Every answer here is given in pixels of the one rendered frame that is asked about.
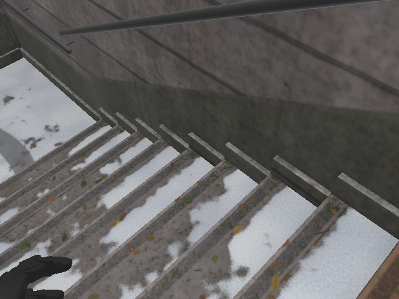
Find stairs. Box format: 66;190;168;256
0;119;399;299

